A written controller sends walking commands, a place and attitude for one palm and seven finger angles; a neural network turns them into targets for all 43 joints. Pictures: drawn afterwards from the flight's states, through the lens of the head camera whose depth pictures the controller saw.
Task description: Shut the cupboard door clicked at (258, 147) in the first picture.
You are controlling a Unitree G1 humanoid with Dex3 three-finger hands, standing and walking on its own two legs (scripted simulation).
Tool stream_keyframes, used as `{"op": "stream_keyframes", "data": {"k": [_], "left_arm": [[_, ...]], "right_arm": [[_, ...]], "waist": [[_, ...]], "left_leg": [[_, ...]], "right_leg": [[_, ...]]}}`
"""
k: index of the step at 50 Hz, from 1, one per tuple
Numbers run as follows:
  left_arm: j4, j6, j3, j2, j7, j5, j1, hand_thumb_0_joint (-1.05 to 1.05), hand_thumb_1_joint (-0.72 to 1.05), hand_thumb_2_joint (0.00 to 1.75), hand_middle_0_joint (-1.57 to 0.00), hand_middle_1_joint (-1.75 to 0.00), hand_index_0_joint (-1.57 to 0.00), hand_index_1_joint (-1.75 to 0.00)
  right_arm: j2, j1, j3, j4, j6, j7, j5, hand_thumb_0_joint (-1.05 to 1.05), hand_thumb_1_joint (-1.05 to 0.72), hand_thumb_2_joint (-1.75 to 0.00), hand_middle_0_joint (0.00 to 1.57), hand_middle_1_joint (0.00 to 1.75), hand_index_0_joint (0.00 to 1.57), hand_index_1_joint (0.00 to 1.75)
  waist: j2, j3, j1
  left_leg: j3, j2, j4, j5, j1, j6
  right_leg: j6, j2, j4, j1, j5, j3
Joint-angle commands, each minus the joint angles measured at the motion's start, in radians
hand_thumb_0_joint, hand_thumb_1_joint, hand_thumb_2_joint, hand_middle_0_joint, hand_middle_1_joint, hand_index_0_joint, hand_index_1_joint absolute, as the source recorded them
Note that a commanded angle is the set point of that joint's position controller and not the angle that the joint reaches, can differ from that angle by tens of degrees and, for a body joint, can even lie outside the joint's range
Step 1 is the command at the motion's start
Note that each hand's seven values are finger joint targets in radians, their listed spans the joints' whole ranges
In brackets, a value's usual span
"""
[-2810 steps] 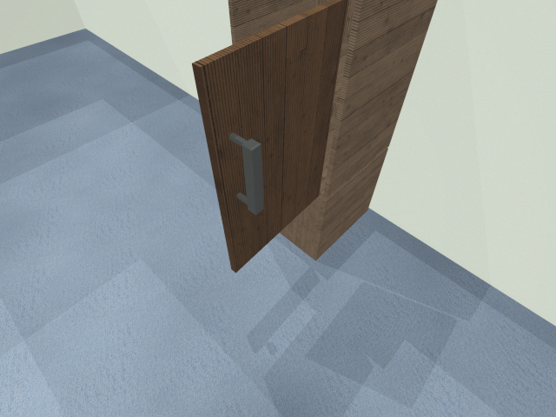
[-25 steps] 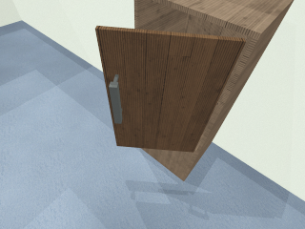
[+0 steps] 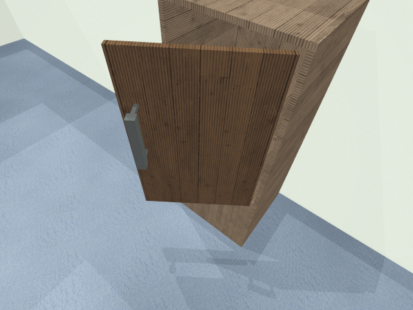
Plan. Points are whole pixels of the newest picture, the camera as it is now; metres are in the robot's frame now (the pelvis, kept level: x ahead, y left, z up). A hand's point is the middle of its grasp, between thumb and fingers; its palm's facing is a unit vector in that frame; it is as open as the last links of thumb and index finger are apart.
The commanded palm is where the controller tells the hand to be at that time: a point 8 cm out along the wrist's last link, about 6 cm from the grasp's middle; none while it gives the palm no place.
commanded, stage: look again from close up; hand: left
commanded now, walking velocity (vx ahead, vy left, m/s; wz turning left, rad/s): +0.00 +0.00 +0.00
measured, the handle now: (139, 138) +0.50 +0.19 +0.01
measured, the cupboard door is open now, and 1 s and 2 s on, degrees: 36 36 36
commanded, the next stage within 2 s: shuffle to correct the standing spot in 0.64 s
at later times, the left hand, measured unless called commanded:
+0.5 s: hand out of the picture +0.04 +0.24 -0.17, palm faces +0.04 -0.96 -0.28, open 7.4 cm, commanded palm none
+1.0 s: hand out of the picture -0.07 +0.24 -0.18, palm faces +0.00 -0.98 -0.21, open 7.4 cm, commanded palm none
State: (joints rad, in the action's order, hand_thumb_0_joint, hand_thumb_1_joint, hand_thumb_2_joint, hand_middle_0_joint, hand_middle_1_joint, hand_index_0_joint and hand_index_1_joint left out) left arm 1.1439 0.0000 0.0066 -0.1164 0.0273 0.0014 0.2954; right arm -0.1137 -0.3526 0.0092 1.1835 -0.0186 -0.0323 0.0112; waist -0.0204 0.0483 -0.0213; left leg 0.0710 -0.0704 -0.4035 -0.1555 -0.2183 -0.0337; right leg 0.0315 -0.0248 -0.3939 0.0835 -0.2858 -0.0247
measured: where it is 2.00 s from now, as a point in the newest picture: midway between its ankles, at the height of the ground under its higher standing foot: outside the picture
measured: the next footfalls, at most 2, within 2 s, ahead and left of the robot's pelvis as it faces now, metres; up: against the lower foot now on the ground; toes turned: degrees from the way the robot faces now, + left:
right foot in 2.00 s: +0.06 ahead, -0.12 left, +0.00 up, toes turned -1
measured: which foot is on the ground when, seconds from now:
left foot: down 0.00-1.00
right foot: down 0.00-1.00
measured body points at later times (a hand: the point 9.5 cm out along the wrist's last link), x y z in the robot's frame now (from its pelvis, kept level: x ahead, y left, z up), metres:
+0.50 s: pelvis -0.01 +0.03 -0.01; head -0.03 +0.03 +0.44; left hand +0.04 +0.29 -0.15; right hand +0.10 -0.23 -0.14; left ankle +0.04 +0.14 -0.74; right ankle -0.04 -0.10 -0.74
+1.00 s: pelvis -0.04 +0.05 +0.00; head -0.04 +0.05 +0.45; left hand -0.07 +0.29 -0.16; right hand -0.02 -0.20 -0.16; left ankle +0.04 +0.14 -0.74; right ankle -0.04 -0.10 -0.74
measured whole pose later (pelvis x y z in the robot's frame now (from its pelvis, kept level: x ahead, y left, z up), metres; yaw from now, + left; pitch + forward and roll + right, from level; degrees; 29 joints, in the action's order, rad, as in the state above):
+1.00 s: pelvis -0.04 +0.05 +0.00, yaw +0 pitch -2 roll +0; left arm 1.06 0.02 0.00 -0.21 0.01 0.02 0.38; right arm -0.20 -0.26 0.02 1.08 -0.03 0.00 0.02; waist -0.01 0.02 0.00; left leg 0.11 -0.01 -0.47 -0.18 -0.29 0.04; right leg -0.01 0.04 -0.48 0.17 -0.30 0.00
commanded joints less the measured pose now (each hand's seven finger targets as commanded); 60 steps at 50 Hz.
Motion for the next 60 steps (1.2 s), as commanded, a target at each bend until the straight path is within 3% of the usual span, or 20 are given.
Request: {"op": "stream_keyframes", "data": {"k": [1,4,5,6,7,8,10,11,13,16,19,27,33,37,40,42,47,55,57,60], "left_arm": [[-0.020,-0.008,0.017,-0.091,0.013,0.005,0.073,0.00,0.90,0.90,-0.20,-0.30,-0.20,-0.30],[-0.019,-0.010,0.017,-0.084,0.014,0.005,0.081,0.00,0.90,0.90,-0.20,-0.30,-0.20,-0.30],[-0.112,-0.039,0.004,-0.283,0.018,0.021,0.046,0.00,0.90,0.90,-0.20,-0.30,-0.20,-0.30],[-0.116,-0.041,0.030,-0.205,0.023,0.017,0.051,0.00,0.90,0.90,-0.20,-0.30,-0.20,-0.30],[-0.118,-0.049,0.022,-0.185,0.024,0.014,0.063,0.00,0.90,0.90,-0.20,-0.30,-0.20,-0.30],[-0.118,-0.050,0.024,-0.166,0.025,0.015,0.077,0.00,0.90,0.90,-0.20,-0.30,-0.20,-0.30],[-0.119,-0.051,0.019,-0.159,0.028,0.017,0.106,0.00,0.90,0.90,-0.20,-0.30,-0.20,-0.30],[-0.128,-0.050,0.027,-0.173,0.029,0.018,0.094,0.00,0.90,0.90,-0.20,-0.30,-0.20,-0.30],[-0.152,-0.041,0.036,-0.196,0.030,0.022,0.086,0.00,0.90,0.90,-0.20,-0.30,-0.20,-0.30],[-0.184,-0.031,0.035,-0.216,0.029,0.022,0.076,0.00,0.90,0.90,-0.20,-0.30,-0.20,-0.30],[-0.212,-0.025,0.041,-0.251,0.023,0.023,0.035,0.00,0.90,0.90,-0.20,-0.30,-0.20,-0.30],[-0.232,-0.020,0.034,-0.307,0.005,0.024,-0.031,0.00,0.90,0.90,-0.20,-0.30,-0.20,-0.30],[-0.217,-0.015,0.032,-0.328,-0.005,0.027,-0.042,0.00,0.90,0.90,-0.20,-0.30,-0.20,-0.30],[-0.200,-0.015,0.032,-0.333,-0.006,0.027,-0.031,0.00,0.90,0.90,-0.20,-0.30,-0.20,-0.30],[-0.148,0.003,0.005,-0.221,-0.002,0.025,0.052,0.00,0.90,0.90,-0.20,-0.30,-0.20,-0.30],[-0.136,0.014,0.007,-0.219,-0.004,0.029,0.083,0.00,0.90,0.90,-0.20,-0.30,-0.20,-0.30],[-0.116,0.011,0.012,-0.190,-0.015,0.026,0.142,0.00,0.90,0.90,-0.20,-0.30,-0.20,-0.30],[-0.097,-0.001,0.026,-0.158,-0.008,0.021,0.189,0.00,0.90,0.90,-0.20,-0.30,-0.20,-0.30],[-0.090,-0.004,0.030,-0.140,-0.006,0.019,0.200,0.00,0.90,0.90,-0.20,-0.30,-0.20,-0.30],[-0.092,-0.009,0.034,-0.118,-0.006,0.021,0.206,0.00,0.90,0.90,-0.20,-0.30,-0.20,-0.30]], "right_arm": [[-0.083,-0.040,0.015,-0.031,0.020,-0.008,0.001,0.00,-0.90,-0.90,0.20,0.30,0.20,0.30],[-0.086,-0.039,0.015,-0.033,0.023,-0.011,0.001,0.00,-0.90,-0.90,0.20,0.30,0.20,0.30],[-0.191,0.060,0.020,-0.162,0.032,0.011,0.012,0.00,-0.90,-0.90,0.20,0.30,0.20,0.30],[-0.171,0.058,0.044,-0.170,0.054,0.004,0.018,0.00,-0.90,-0.90,0.20,0.30,0.20,0.30],[-0.132,0.036,0.039,-0.172,0.060,-0.003,0.015,0.00,-0.90,-0.90,0.20,0.30,0.20,0.30],[-0.116,0.016,0.037,-0.178,0.060,-0.006,0.012,0.00,-0.90,-0.90,0.20,0.30,0.20,0.30],[-0.110,0.027,0.031,-0.195,0.054,-0.003,0.012,0.00,-0.90,-0.90,0.20,0.30,0.20,0.30],[-0.125,0.036,0.040,-0.202,0.051,-0.002,0.010,0.00,-0.90,-0.90,0.20,0.30,0.20,0.30],[-0.154,0.060,0.051,-0.216,0.046,-0.004,0.007,0.00,-0.90,-0.90,0.20,0.30,0.20,0.30],[-0.190,0.088,0.055,-0.224,0.043,0.000,0.006,0.00,-0.90,-0.90,0.20,0.30,0.20,0.30],[-0.241,0.139,0.063,-0.247,0.041,0.003,0.008,0.00,-0.90,-0.90,0.20,0.30,0.20,0.30],[-0.305,0.231,0.053,-0.271,0.043,0.020,0.009,0.00,-0.90,-0.90,0.20,0.30,0.20,0.30],[-0.347,0.239,0.055,-0.264,0.043,0.028,0.009,0.00,-0.90,-0.90,0.20,0.30,0.20,0.30],[-0.358,0.231,0.057,-0.251,0.042,0.030,0.007,0.00,-0.90,-0.90,0.20,0.30,0.20,0.30],[-0.254,0.160,0.030,-0.203,0.022,0.032,0.012,0.00,-0.90,-0.90,0.20,0.30,0.20,0.30],[-0.266,0.153,0.036,-0.194,0.009,0.030,0.013,0.00,-0.90,-0.90,0.20,0.30,0.20,0.30],[-0.252,0.113,0.045,-0.167,0.013,0.019,0.009,0.00,-0.90,-0.90,0.20,0.30,0.20,0.30],[-0.154,0.037,0.047,-0.136,0.025,0.013,0.004,0.00,-0.90,-0.90,0.20,0.30,0.20,0.30],[-0.131,0.018,0.047,-0.131,0.031,0.011,0.005,0.00,-0.90,-0.90,0.20,0.30,0.20,0.30],[-0.115,-0.023,0.050,-0.120,0.039,0.009,0.004,0.00,-0.90,-0.90,0.20,0.30,0.20,0.30]], "waist": [[0.014,0.056,0.012],[0.010,0.034,0.012],[0.117,0.125,-0.004],[0.189,0.005,0.011],[0.159,-0.120,0.006],[0.063,-0.157,0.005],[-0.096,-0.126,0.018],[-0.128,-0.086,0.011],[-0.098,-0.045,0.013],[-0.006,-0.044,0.016],[0.010,-0.020,0.016],[0.056,-0.002,0.020],[0.069,-0.015,0.023],[0.044,-0.019,0.027],[0.058,-0.044,0.022],[0.072,0.006,0.026],[0.056,0.021,0.031],[-0.038,0.095,0.017],[-0.032,0.090,0.010],[0.003,0.096,0.005]], "left_leg": [[-0.057,-0.039,0.037,0.052,0.060,0.029],[-0.059,-0.044,0.031,0.081,0.071,0.031],[-0.108,0.000,-0.016,0.084,0.026,0.039],[-0.077,-0.029,-0.078,0.077,0.029,0.043],[-0.090,-0.026,-0.128,0.139,0.050,0.049],[-0.081,-0.023,-0.145,0.142,0.034,0.050],[-0.056,-0.003,-0.156,0.089,-0.023,0.053],[-0.050,0.007,-0.154,0.052,-0.049,0.055],[-0.044,0.002,-0.144,0.102,-0.041,0.063],[-0.052,-0.023,-0.134,0.243,0.028,0.072],[-0.077,-0.041,-0.104,0.193,0.030,0.080],[-0.114,-0.043,0.011,-0.048,0.006,0.076],[-0.161,-0.057,0.112,-0.240,-0.029,0.073],[-0.172,-0.060,0.135,-0.266,-0.033,0.073],[-0.167,-0.066,0.161,-0.385,-0.015,0.054],[-0.175,-0.076,0.183,-0.481,-0.061,0.056],[-0.155,-0.086,0.145,-0.445,-0.059,0.071],[-0.070,-0.025,-0.041,-0.364,-0.091,0.068],[-0.053,-0.013,-0.084,-0.345,-0.085,0.066],[-0.080,-0.034,-0.064,-0.356,-0.074,0.078]], "right_leg": [[0.015,0.122,0.121,0.137,0.110,0.109],[0.014,0.122,0.108,0.118,0.158,0.104],[0.014,0.109,0.088,0.188,0.150,0.069],[0.021,0.137,0.016,0.162,0.132,0.113],[0.031,0.145,-0.006,0.105,0.269,0.123],[0.033,0.153,-0.024,0.078,0.374,0.127],[0.028,0.169,-0.050,0.042,0.604,0.134],[0.029,0.169,-0.064,0.047,0.641,0.126],[0.027,0.154,-0.088,0.073,0.648,0.115],[0.016,0.127,-0.099,0.124,0.489,0.094],[0.011,0.113,-0.070,0.172,0.285,0.096],[0.001,0.111,0.009,0.186,0.037,0.100],[-0.006,0.109,0.021,0.165,-0.028,0.075],[-0.006,0.115,0.032,0.161,-0.037,0.072],[-0.028,0.095,0.023,0.161,-0.133,0.039],[-0.026,0.081,0.003,0.182,-0.193,0.025],[-0.006,0.076,-0.013,0.183,-0.150,0.032],[0.037,0.119,0.056,0.268,-0.275,0.147],[0.049,0.127,0.048,0.286,-0.285,0.166],[0.047,0.108,-0.001,0.299,-0.256,0.134]]}}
